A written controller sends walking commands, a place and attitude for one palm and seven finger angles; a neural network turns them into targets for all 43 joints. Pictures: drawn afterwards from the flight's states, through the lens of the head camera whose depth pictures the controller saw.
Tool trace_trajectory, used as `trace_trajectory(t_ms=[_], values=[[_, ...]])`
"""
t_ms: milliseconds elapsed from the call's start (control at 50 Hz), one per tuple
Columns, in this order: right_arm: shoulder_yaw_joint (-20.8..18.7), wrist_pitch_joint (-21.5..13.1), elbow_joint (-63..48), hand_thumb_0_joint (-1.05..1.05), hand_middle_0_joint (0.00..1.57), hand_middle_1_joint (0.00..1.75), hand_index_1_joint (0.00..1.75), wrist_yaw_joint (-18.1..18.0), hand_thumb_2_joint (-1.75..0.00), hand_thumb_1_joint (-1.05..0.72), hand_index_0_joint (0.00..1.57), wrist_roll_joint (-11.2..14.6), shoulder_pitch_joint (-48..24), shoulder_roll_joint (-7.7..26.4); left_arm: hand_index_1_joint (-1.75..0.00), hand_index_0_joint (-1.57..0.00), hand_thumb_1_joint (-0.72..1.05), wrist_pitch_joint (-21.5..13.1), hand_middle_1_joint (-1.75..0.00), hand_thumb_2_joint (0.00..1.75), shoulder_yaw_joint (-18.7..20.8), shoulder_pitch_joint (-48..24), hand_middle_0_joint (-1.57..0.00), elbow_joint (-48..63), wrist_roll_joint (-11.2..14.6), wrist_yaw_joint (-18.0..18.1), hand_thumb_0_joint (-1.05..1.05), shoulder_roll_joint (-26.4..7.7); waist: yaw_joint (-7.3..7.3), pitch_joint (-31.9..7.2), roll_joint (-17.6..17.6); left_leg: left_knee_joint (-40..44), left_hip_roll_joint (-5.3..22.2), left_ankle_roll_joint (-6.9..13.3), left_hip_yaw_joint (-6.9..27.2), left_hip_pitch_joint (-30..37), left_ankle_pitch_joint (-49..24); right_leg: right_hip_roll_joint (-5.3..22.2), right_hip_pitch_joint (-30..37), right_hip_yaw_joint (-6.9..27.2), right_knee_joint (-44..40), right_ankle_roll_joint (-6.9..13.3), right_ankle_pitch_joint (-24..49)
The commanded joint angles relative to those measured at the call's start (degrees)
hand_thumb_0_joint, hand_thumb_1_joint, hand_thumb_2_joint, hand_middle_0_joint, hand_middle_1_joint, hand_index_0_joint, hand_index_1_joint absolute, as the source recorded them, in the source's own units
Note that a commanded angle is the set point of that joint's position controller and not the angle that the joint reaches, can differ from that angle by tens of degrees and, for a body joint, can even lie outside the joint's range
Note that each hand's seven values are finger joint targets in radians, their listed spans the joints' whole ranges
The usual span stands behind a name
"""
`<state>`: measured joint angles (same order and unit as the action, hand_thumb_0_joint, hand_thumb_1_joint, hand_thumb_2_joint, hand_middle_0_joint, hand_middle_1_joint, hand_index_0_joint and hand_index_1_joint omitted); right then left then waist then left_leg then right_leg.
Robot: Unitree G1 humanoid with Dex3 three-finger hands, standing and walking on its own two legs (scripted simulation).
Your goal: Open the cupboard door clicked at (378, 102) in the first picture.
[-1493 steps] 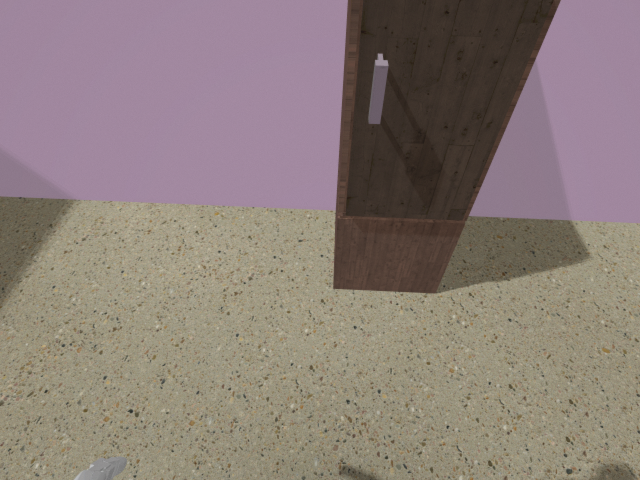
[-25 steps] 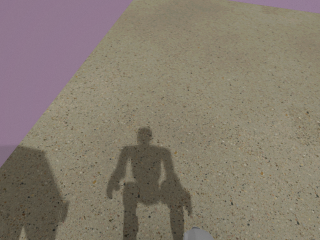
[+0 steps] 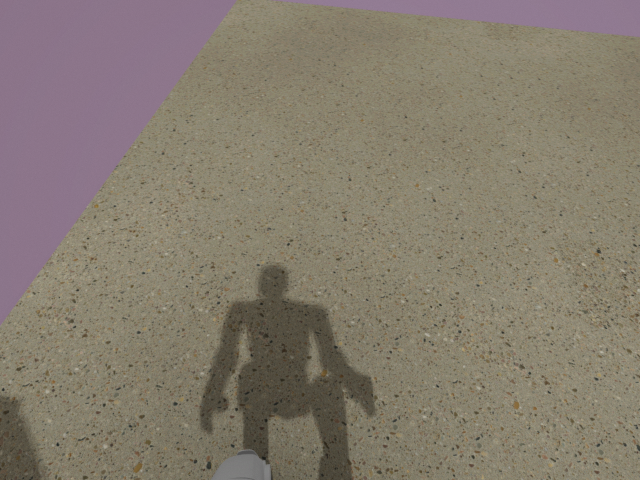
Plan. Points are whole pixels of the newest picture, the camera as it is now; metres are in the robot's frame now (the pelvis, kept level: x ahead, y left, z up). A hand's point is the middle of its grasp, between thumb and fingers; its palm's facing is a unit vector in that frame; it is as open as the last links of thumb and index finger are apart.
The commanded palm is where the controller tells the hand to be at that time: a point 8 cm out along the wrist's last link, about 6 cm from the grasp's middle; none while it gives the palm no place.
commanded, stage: walk to a spot facing it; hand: left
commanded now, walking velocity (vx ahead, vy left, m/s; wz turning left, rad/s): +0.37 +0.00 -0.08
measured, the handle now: out of the picture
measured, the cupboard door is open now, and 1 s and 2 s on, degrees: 48 48 48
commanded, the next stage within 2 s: turn to face it in 0.20 s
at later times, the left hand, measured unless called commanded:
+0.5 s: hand (230, 364) +0.31 +0.16 -0.17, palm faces -0.02 -0.97 -0.24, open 7.3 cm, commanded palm none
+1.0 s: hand (209, 342) +0.35 +0.21 -0.17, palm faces +0.28 -0.93 -0.24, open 7.4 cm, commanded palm none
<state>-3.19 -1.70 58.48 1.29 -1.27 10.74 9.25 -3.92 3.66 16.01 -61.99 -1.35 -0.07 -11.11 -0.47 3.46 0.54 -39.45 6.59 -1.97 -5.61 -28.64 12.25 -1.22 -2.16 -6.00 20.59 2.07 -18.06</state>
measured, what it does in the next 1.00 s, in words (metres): walks ahead, turning left: left foot, then right foot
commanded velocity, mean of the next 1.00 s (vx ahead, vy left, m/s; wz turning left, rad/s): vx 0.07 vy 0.00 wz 0.37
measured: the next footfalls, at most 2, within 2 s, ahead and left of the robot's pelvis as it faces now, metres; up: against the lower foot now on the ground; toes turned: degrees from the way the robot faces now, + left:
left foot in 0.08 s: +0.19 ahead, +0.13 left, +0.00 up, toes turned +6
right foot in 0.44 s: +0.30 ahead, -0.14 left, +0.00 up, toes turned -10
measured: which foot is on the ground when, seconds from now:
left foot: up 0.00-0.06, down 0.08-0.44, up 0.46-0.74, down 0.76-1.00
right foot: down 0.00-0.08, up 0.10-0.42, down 0.44-0.74, up 0.76-1.00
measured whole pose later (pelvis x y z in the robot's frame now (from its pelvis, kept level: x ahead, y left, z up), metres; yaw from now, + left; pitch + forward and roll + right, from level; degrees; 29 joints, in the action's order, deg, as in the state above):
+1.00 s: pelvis +0.31 -0.02 +0.00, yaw +15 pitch +3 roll -1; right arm -3.5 0.7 52.7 -0.4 -1.6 9.2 12.7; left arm 2.1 4.2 7.6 -52.8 -1.2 0.7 -13.2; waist -0.6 3.8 0.7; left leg -30.7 0.4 1.5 -0.9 -20.5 12.7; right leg 3.5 -26.6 -0.9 54.4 -4.8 -24.7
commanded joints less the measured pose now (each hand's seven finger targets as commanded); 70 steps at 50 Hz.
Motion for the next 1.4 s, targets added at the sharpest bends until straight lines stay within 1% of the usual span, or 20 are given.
trace_trajectory(t_ms=[0,20,60,120,220,360,400,420,460,540,680,700,720,760,860,1040,1060,1100,1200,1380], values=[[-0.9,-1.9,-1.8,0.0,0.2,0.3,0.3,-0.1,-0.9,-0.9,0.2,-0.3,4.2,5.6,-0.3,-0.2,0.9,-0.7,-0.3,0.9,0.9,2.0,-0.2,1.5,0.5,0.1,0.0,-7.1,-3.0,0.3,3.3,9.0,-3.4,1.9,-2.3,13.5,-2.4,13.6,-6.1,7.1,1.0,5.5,21.2],[-1.7,-2.3,0.4,0.0,0.2,0.3,0.3,-0.6,-0.9,-0.9,0.2,-0.5,11.1,8.4,-0.3,-0.2,0.9,-0.6,-0.3,0.9,0.8,1.9,-0.2,1.9,0.5,0.1,0.0,-6.1,-5.79,-3.4,-2.5,11.4,-1.7,3.7,1.7,25.7,-2.2,10.4,-12.1,5.1,13.2,3.6,22.5],[-3.4,-1.9,2.8,0.0,0.2,0.3,0.3,-2.0,-0.9,-0.9,0.2,-1.4,24.5,17.0,-0.3,-0.2,0.9,-0.7,-0.3,0.9,0.1,1.5,-0.2,5.7,0.9,-0.6,0.0,-3.2,-8.94,-12.1,-16.4,22.9,21.2,15.7,35.0,41.0,1.7,-1.0,-32.3,1.8,47.3,0.1,-14.2],[-1.9,-2.0,-0.7,0.0,0.2,0.3,0.3,-2.1,-0.9,-0.9,0.2,-0.7,10.8,10.0,-0.3,-0.2,0.9,0.0,-0.3,0.9,0.4,-3.1,-0.2,5.8,-0.2,-1.0,0.0,-3.3,-3.41,-0.8,-10.3,28.9,17.6,11.7,25.4,20.0,17.8,7.2,-37.0,7.9,55.6,0.1,-3.2],[-1.1,-3.0,-0.4,0.0,0.2,0.3,0.3,-2.2,-0.9,-0.9,0.2,-0.4,8.2,8.4,-0.3,-0.2,0.9,2.3,-0.3,0.9,-0.1,-0.4,-0.2,5.0,-0.3,-1.8,0.0,0.5,0.43,-1.9,-7.0,29.5,10.9,8.9,5.0,14.3,0.0,8.1,-25.9,3.9,33.7,-1.9,2.5],[-0.5,-1.0,1.4,0.0,0.2,0.3,0.3,-1.8,-0.9,-0.9,0.2,0.0,9.1,7.0,-0.3,-0.2,0.9,1.4,-0.3,0.9,-0.1,1.2,-0.2,3.9,-0.6,-1.1,0.0,-1.4,2.13,-1.5,-3.6,19.1,5.4,6.9,1.8,9.3,1.6,3.5,-7.2,-2.2,10.6,-2.8,10.1],[0.5,-1.0,1.3,0.0,0.2,0.3,0.3,-1.4,-0.9,-0.9,0.2,0.6,10.3,2.9,-0.3,-0.2,0.9,0.2,-0.3,0.9,1.3,7.6,-0.2,1.7,-0.6,0.0,0.0,-8.6,4.77,-4.1,10.3,3.0,-3.9,2.0,-3.6,-2.6,15.0,17.8,6.0,14.2,2.7,1.6,12.9],[0.3,-0.1,0.0,0.0,0.2,0.3,0.3,-1.2,-0.9,-0.9,0.2,0.5,10.2,3.0,-0.3,-0.2,0.9,0.6,-0.3,0.9,1.8,9.9,-0.2,1.9,-0.2,0.4,0.0,-12.4,5.33,-5.2,15.2,-8.6,-5.4,1.1,-3.3,-3.6,25.5,27.3,4.9,22.1,-4.6,6.5,12.5],[-0.1,0.2,-0.5,0.0,0.2,0.3,0.3,-1.8,-0.9,-0.9,0.2,0.8,6.6,3.8,-0.3,-0.2,0.9,0.4,-0.3,0.9,1.8,6.6,-0.2,2.3,0.0,1.4,0.0,-10.2,4.85,-6.1,19.5,-24.7,-2.5,0.7,3.5,-7.3,22.6,28.2,4.1,21.1,-3.2,9.7,28.7],[0.3,1.7,0.4,0.0,0.2,0.3,0.3,-1.0,-0.9,-0.9,0.2,0.7,6.3,1.5,-0.3,-0.2,0.9,1.2,-0.3,0.9,0.9,-1.0,-0.2,5.2,-0.1,1.9,0.0,-6.6,0.94,-5.7,9.8,-18.9,-1.2,-0.4,2.3,-1.0,14.8,23.1,-3.5,2.4,-0.8,5.2,34.5],[-0.3,2.6,-2.8,0.0,0.2,0.3,0.3,0.0,-0.9,-0.9,0.2,0.1,6.6,4.1,-0.3,-0.2,0.9,2.9,-0.3,0.9,2.0,-4.3,-0.2,8.3,0.2,1.5,0.0,-9.0,-1.37,-4.6,5.1,7.0,-4.0,0.2,-3.2,13.5,0.6,20.7,-10.7,-5.5,8.8,0.1,17.6],[-1.2,2.3,-2.9,0.0,0.2,0.3,0.3,0.0,-0.9,-0.9,0.2,-0.1,9.0,7.6,-0.3,-0.2,0.9,3.4,-0.3,0.9,1.8,-4.1,-0.2,9.0,0.5,1.3,0.0,-8.2,-2.8,-6.7,-2.9,11.5,-1.1,1.8,1.9,20.1,-8.2,18.2,-15.3,-7.1,16.9,-2.4,11.3],[-2.8,2.0,-3.8,0.0,0.2,0.3,0.3,-0.4,-0.9,-0.9,0.2,-0.7,12.0,14.0,-0.3,-0.2,0.9,3.9,-0.3,0.9,1.3,-3.7,-0.2,11.0,1.0,1.0,0.0,-5.0,-4.25,-8.5,-19.7,16.4,13.7,9.8,24.1,25.6,-24.7,9.7,-27.5,-8.4,31.1,-6.9,-13.8],[-3.5,2.0,-4.0,0.0,0.2,0.3,0.3,-1.8,-0.9,-0.9,0.2,-0.7,12.6,17.3,-0.3,-0.2,0.9,4.7,-0.3,0.9,1.0,-10.2,-0.2,14.4,0.1,1.4,0.0,-5.0,-5.49,-9.7,-12.5,20.8,18.0,15.7,32.7,21.9,-14.9,6.4,-33.2,3.7,47.3,-6.0,-19.6],[-2.4,1.0,-7.6,0.0,0.2,0.3,0.3,-2.5,-0.9,-0.9,0.2,-0.3,2.9,13.6,-0.3,-0.2,0.9,4.8,-0.3,0.9,1.2,-6.9,-0.2,12.0,0.3,0.6,0.0,-5.0,-0.58,-8.5,-8.2,18.3,8.6,11.2,18.1,19.5,-22.9,6.4,-30.9,6.2,43.3,-7.1,-6.1],[-3.9,3.0,-10.9,0.0,0.2,0.3,0.3,-1.6,-0.9,-0.9,0.2,-0.1,-3.1,15.1,-0.3,-0.2,0.9,4.3,-0.3,0.9,1.2,-1.8,-0.2,13.7,0.5,0.9,0.0,-6.3,1.37,-8.2,-10.0,13.9,3.9,8.8,20.1,10.5,-13.4,1.4,-10.8,2.4,11.8,-6.0,0.8],[-3.7,3.1,-11.6,0.0,0.2,0.3,0.3,-1.4,-0.9,-0.9,0.2,0.3,-4.2,13.8,-0.3,-0.2,0.9,3.8,-0.3,0.9,1.7,0.6,-0.2,13.4,0.3,1.2,0.0,-8.2,2.84,-8.0,-4.9,9.8,1.0,6.4,18.7,5.1,-7.5,4.0,-4.1,4.5,3.4,-5.3,5.1],[-3.1,3.1,-13.8,0.0,0.2,0.3,0.3,-0.6,-0.9,-0.9,0.2,0.6,-5.5,9.8,-0.3,-0.2,0.9,3.3,-0.3,0.9,2.8,1.2,-0.2,14.3,-0.7,1.8,0.0,-16.3,4.01,-5.5,18.0,-18.1,-10.1,-0.2,6.2,-8.5,23.8,30.4,-3.0,28.7,-7.2,6.3,10.3],[-2.4,4.6,-10.7,0.0,0.2,0.3,0.3,0.4,-0.9,-0.9,0.2,0.4,-5.3,8.7,-0.3,-0.2,0.9,2.9,-0.3,0.9,1.1,-5.3,-0.2,15.5,-0.2,2.1,0.0,-9.7,-0.08,-4.2,11.7,-27.8,-4.8,-1.8,5.5,-5.1,13.6,19.8,-5.4,7.1,0.8,4.3,29.7],[-1.2,3.7,-11.2,0.0,0.2,0.3,0.3,0.6,-0.9,-0.9,0.2,0.9,-8.0,7.6,-0.3,-0.2,0.9,3.1,-0.3,0.9,2.5,0.8,-0.2,12.7,-0.3,1.7,0.0,-13.8,2.19,-7.2,12.6,3.0,-7.2,-0.3,-2.4,6.8,9.8,21.3,2.6,0.2,9.5,2.0,44.0]])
